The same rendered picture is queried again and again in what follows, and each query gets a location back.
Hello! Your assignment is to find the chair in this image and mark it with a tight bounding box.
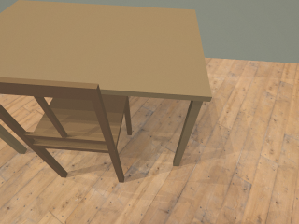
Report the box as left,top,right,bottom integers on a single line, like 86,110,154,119
0,77,133,183

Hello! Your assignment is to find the table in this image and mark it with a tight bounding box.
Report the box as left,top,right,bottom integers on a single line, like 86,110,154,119
0,0,212,167

